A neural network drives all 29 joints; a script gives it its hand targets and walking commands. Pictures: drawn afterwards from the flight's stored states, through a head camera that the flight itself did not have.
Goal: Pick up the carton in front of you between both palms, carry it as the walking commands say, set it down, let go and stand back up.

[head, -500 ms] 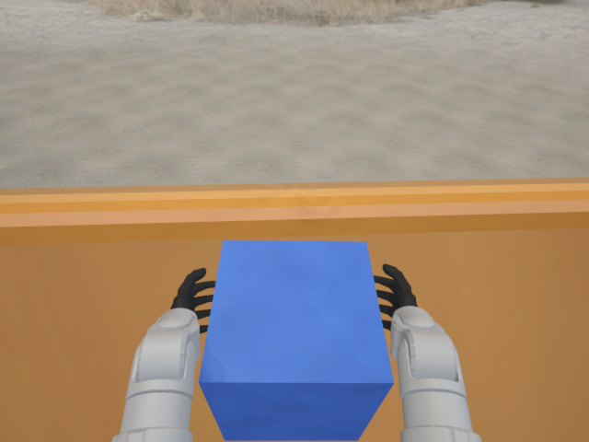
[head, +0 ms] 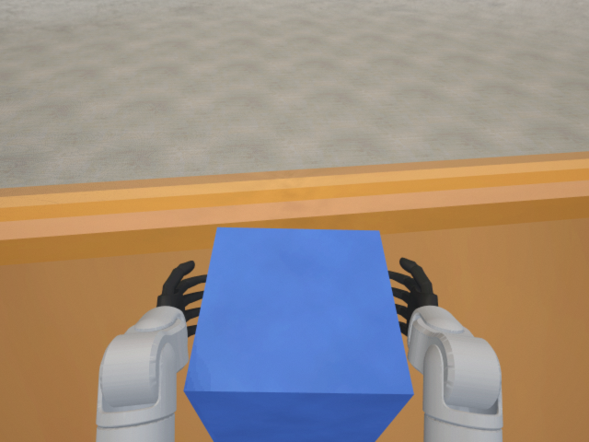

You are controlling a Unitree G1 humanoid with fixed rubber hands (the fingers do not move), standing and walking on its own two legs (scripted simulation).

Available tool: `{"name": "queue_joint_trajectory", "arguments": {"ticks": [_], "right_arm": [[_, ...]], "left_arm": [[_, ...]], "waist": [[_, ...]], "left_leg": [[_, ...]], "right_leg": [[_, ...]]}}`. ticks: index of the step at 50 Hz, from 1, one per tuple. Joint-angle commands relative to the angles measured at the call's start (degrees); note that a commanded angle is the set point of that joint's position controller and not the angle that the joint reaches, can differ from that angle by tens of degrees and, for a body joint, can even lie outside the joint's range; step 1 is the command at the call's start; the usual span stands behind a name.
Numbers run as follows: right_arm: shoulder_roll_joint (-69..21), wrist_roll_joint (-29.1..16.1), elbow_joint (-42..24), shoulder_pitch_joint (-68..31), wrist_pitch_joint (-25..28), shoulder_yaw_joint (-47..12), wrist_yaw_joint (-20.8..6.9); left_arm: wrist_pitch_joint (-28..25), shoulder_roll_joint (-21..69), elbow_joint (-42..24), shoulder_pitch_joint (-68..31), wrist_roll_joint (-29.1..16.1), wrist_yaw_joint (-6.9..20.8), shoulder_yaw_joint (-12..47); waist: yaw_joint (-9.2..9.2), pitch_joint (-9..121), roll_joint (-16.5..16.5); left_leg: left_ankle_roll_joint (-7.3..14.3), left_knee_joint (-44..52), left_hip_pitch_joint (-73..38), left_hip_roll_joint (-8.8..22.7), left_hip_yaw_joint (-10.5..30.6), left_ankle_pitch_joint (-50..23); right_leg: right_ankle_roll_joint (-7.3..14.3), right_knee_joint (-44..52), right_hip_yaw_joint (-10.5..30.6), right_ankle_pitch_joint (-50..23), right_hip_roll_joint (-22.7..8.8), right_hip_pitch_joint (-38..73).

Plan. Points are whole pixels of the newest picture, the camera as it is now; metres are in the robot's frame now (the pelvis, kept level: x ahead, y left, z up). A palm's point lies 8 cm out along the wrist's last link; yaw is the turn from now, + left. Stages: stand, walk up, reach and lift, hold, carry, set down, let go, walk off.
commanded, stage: carry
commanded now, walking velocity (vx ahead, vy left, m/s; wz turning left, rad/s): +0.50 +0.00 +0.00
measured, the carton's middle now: (295, 345) +0.27 +0.00 +0.02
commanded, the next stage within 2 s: none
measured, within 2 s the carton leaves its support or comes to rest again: neither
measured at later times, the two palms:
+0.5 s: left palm (205, 179) +0.59 +0.16 +0.06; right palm (359, 172) +0.60 -0.14 +0.07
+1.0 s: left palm (236, 88) +0.94 +0.13 +0.09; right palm (350, 86) +0.95 -0.16 +0.09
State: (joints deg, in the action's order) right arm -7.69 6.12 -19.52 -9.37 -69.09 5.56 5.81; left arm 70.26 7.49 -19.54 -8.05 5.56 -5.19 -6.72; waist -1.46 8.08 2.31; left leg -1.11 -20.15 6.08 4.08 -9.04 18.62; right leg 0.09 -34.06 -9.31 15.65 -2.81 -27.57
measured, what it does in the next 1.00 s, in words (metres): walks ahead: right foot, then left foot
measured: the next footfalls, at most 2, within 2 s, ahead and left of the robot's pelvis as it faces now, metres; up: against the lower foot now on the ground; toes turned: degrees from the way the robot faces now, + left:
right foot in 0.04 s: +0.15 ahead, -0.11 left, +0.00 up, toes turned -10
left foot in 0.48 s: +0.48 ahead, +0.10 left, +0.00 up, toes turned +12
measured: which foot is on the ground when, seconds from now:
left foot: down 0.00-0.08, up 0.10-0.46, down 0.48-0.98, up 1.00-1.00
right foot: up 0.00-0.02, down 0.04-0.50, up 0.52-0.94, down 0.96-1.00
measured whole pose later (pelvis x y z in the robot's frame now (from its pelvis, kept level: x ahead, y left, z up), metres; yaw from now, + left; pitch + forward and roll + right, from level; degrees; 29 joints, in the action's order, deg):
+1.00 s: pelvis +0.66 -0.02 -0.03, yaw +1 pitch +2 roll -1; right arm -6.2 5.3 -21.7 -13.8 -68.9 7.8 5.1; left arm 70.0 8.1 -20.7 -13.6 6.1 -6.1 -6.4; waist 0.8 4.1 2.5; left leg -0.6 -46.7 4.6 5.7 -7.8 28.6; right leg 6.0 -35.3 -13.9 9.0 -1.8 -28.5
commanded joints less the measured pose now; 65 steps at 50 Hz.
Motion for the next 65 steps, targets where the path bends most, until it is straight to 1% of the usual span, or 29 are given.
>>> {"name": "queue_joint_trajectory", "arguments": {"ticks": [1, 2, 3, 4, 5, 7, 9, 15, 20, 23, 24, 25, 26, 27, 29, 30, 32, 37, 43, 45, 47, 48, 49, 50, 51, 53, 55, 58, 65], "right_arm": [[-48.60, -24.15, -2.42, -26.28, -1.76, -39.84, -14.73], [-47.69, -24.13, -1.92, -25.49, -2.22, -39.75, -14.75], [-46.23, -24.10, -1.71, -25.93, -2.73, -39.47, -14.87], [-45.70, -24.61, -2.50, -28.93, -3.62, -39.78, -15.05], [-46.12, -25.40, -2.20, -30.93, -4.18, -40.06, -15.36], [-48.86, -25.61, -0.71, -31.64, -3.91, -39.48, -15.85], [-51.41, -24.70, 0.34, -30.22, -2.89, -39.39, -15.77], [-54.74, -20.00, 1.27, -22.75, -0.07, -39.03, -13.91], [-53.46, -19.75, 0.01, -21.40, 0.14, -39.53, -13.96], [-53.13, -20.54, 0.72, -20.52, 0.26, -39.55, -14.66], [-53.02, -20.55, 1.01, -20.53, 0.32, -39.40, -14.98], [-52.19, -19.84, 2.35, -19.44, 0.46, -38.74, -15.26], [-53.54, -20.30, 3.62, -19.23, 0.97, -39.11, -15.49], [-54.73, -21.48, 2.23, -20.40, 1.37, -39.46, -15.76], [-57.75, -22.91, 0.46, -22.73, 2.36, -41.18, -16.09], [-58.62, -23.42, -0.50, -23.67, 2.75, -41.84, -16.22], [-58.76, -24.33, -1.41, -23.01, 3.29, -42.65, -16.58], [-55.49, -24.76, -2.24, -19.34, 3.70, -42.79, -17.60], [-48.49, -23.65, -5.34, -21.15, 1.73, -40.89, -16.13], [-45.51, -23.19, -5.38, -23.75, 0.53, -40.20, -15.25], [-42.25, -22.96, -4.80, -26.91, -0.88, -39.72, -14.46], [-40.61, -22.84, -4.28, -29.18, -1.52, -39.42, -14.20], [-41.07, -23.43, -4.00, -32.32, -2.34, -39.75, -13.94], [-40.75, -23.99, -2.76, -34.98, -2.71, -39.53, -13.75], [-42.39, -24.26, -0.90, -37.49, -2.70, -39.08, -13.57], [-44.93, -24.62, 1.89, -40.84, -2.32, -38.61, -13.24], [-46.61, -24.08, 5.25, -44.40, -1.55, -38.21, -12.76], [-48.10, -23.30, 10.11, -49.08, -0.28, -37.33, -11.84], [-49.79, -24.15, 19.14, -59.73, 1.18, -33.37, -10.73]], "left_arm": [[0.13, 47.02, -4.48, -28.73, -22.44, 13.69, 39.29], [0.53, 46.37, -3.95, -28.55, -22.10, 13.57, 38.74], [0.99, 45.31, -3.00, -27.32, -21.54, 13.43, 38.01], [1.09, 44.34, -1.19, -27.58, -20.14, 13.23, 37.08], [1.31, 45.01, -1.00, -28.61, -20.19, 13.02, 36.82], [1.36, 48.13, -2.79, -31.85, -21.33, 13.01, 37.93], [0.82, 51.35, -4.62, -34.56, -22.75, 13.56, 39.76], [-0.46, 52.38, -5.46, -31.66, -25.12, 15.70, 41.95], [-0.86, 50.58, -4.37, -27.92, -23.99, 16.33, 41.54], [-0.96, 49.92, -4.81, -27.49, -23.30, 16.33, 41.61], [-1.01, 49.36, -4.66, -27.69, -22.97, 16.41, 41.64], [-0.68, 49.38, -5.12, -28.39, -23.20, 16.37, 42.26], [-0.77, 49.33, -5.38, -28.71, -23.06, 16.47, 42.51], [-1.36, 50.93, -4.59, -29.18, -22.90, 16.41, 42.70], [-2.77, 54.08, -4.45, -29.29, -23.07, 16.35, 42.84], [-3.42, 55.28, -4.29, -28.77, -22.89, 16.14, 42.84], [-4.54, 56.31, -3.68, -26.14, -21.97, 15.49, 43.08], [-5.89, 55.49, -4.32, -22.19, -20.16, 13.98, 43.68], [-3.21, 48.41, -9.97, -27.65, -22.40, 13.41, 44.02], [-1.81, 45.24, -9.83, -30.04, -23.16, 13.34, 43.24], [-0.64, 42.29, -7.67, -31.47, -23.36, 13.21, 41.61], [-0.06, 40.98, -6.60, -32.84, -23.19, 13.15, 40.83], [0.16, 37.77, -4.66, -34.80, -21.82, 13.03, 39.32], [0.56, 38.97, -2.91, -35.99, -22.64, 12.91, 38.91], [0.86, 39.90, -3.40, -39.10, -23.88, 12.89, 39.21], [0.61, 43.59, -2.53, -45.26, -25.88, 13.17, 40.26], [-0.09, 45.75, -0.54, -51.50, -27.32, 13.47, 40.56], [-1.15, 46.87, 4.31, -56.71, -28.56, 13.93, 39.85], [-2.83, 48.06, 14.97, -66.47, -28.59, 13.10, 34.92]], "waist": [[1.27, 8.41, 4.31], [1.44, 10.19, 2.39], [2.59, 11.83, -2.74], [3.45, 13.54, -17.84], [3.42, 11.34, -18.55], [2.98, 10.75, -8.25], [2.53, 11.23, -4.17], [2.52, 8.59, -8.67], [2.62, 4.43, -11.71], [0.98, 9.16, -9.62], [-0.07, 12.37, -6.75], [-0.39, 16.61, 5.37], [-0.60, 16.72, 14.30], [-0.18, 15.19, 9.66], [0.02, 13.92, 0.48], [0.43, 13.43, -0.28], [0.73, 13.69, 2.31], [0.40, 8.94, 5.18], [-0.16, 2.53, 6.78], [0.24, 2.50, 7.17], [1.82, 8.24, 3.92], [3.59, 12.30, -0.91], [4.14, 16.94, -16.67], [4.74, 15.81, -20.38], [4.22, 14.80, -15.82], [3.95, 14.47, -5.48], [3.16, 14.84, -6.26], [3.06, 13.96, -8.07], [4.96, 10.04, -9.23]], "left_leg": [[4.48, -0.22, 4.56, 8.35, 2.60, -6.20], [3.17, -7.70, 9.25, 6.62, -0.31, -9.63], [1.13, -19.54, 16.22, 4.60, -2.77, -7.73], [-1.84, -35.94, 29.00, -1.54, -3.30, 3.44], [-0.97, -45.14, 38.07, -1.92, 2.69, 11.32], [1.70, -50.67, 40.29, 3.00, 7.45, 8.64], [2.08, -42.89, 36.62, 4.77, 7.93, 1.57], [0.80, -22.26, 33.06, 0.39, 0.80, -8.07], [2.38, -10.01, 23.87, -2.09, -4.33, -16.06], [3.37, -5.72, 2.46, -6.92, -9.39, -13.45], [3.51, -6.46, -8.90, -2.86, -4.25, -9.86], [10.04, -0.52, -18.71, 13.72, 22.69, 1.52], [15.89, 7.88, -23.95, 20.76, 40.39, -0.69], [15.87, 7.16, -22.57, 21.06, 36.29, -6.45], [12.11, 5.54, -14.92, 17.52, 25.23, -16.23], [10.11, 6.34, -11.73, 16.23, 20.88, -16.92], [8.50, 7.85, -9.53, 14.52, 14.81, -16.76], [8.26, 9.08, -10.34, 10.96, 5.95, -21.01], [7.56, 7.34, -9.62, 9.83, 0.85, -27.05], [6.52, 2.45, -9.50, 9.85, -0.76, -32.50], [4.20, -14.41, -4.49, 5.90, -5.43, -38.41], [2.84, -27.37, 4.05, 4.26, -4.61, -27.19], [0.39, -45.27, 19.54, -2.63, -2.52, -10.05], [1.03, -55.43, 30.90, -6.58, 4.37, 10.14], [2.74, -61.13, 34.47, -2.86, 8.92, 9.41], [4.28, -59.33, 34.90, 1.04, 9.77, 4.12], [4.07, -53.71, 31.73, 2.09, 8.92, -0.43], [3.19, -49.18, 34.05, 1.43, 6.89, -3.08], [4.46, -27.37, 37.03, -1.25, 2.28, -11.81]], "right_leg": [[-0.12, 7.30, -6.38, -7.29, 3.30, 16.36], [0.68, 7.63, -5.95, -5.19, 2.77, 25.54], [2.17, 10.24, 3.51, 0.73, -4.11, 33.99], [9.18, 19.45, 30.44, 10.84, -18.21, 39.82], [13.97, 22.71, 40.04, 7.06, -23.27, 41.10], [13.27, 20.06, 32.45, -5.28, -21.71, 37.70], [9.00, 21.64, 22.44, -7.23, -18.26, 33.56], [6.79, 21.64, 7.84, -22.15, -12.07, 34.71], [5.11, 19.49, 1.80, -30.88, -10.49, 32.86], [2.16, 2.72, -4.78, -40.06, -7.44, 26.74], [0.89, -7.47, -4.48, -30.08, -6.17, 18.83], [-1.64, -24.16, -3.20, -14.80, -1.73, 5.31], [-1.95, -35.79, 1.77, 10.29, 4.40, -8.33], [-0.25, -41.81, 7.18, 10.98, 0.44, -12.06], [1.60, -38.95, 9.58, 5.47, -3.80, -11.07], [1.64, -34.58, 9.71, 2.71, -4.82, -9.52], [1.04, -28.39, 7.41, -0.12, -3.92, -7.00], [-0.52, -10.76, 1.88, -6.12, -2.30, -9.17], [1.24, 1.64, -2.96, -13.18, -0.34, -5.04], [2.49, 3.04, -3.89, -12.32, 0.70, 0.05], [2.98, 5.83, -8.03, -8.05, 5.70, 17.43], [3.44, 6.44, 0.60, -3.68, -0.76, 28.94], [11.17, 13.61, 29.96, 5.59, -17.11, 39.33], [15.15, 19.69, 41.24, 1.21, -20.54, 41.43], [14.65, 17.95, 35.50, -5.03, -20.13, 40.30], [11.72, 14.30, 24.48, -15.09, -17.04, 34.19], [9.18, 15.34, 17.70, -11.51, -14.49, 28.73], [10.19, 15.79, 13.61, -11.77, -13.10, 27.36], [11.40, 9.66, 7.35, -28.51, -9.94, 30.72]]}}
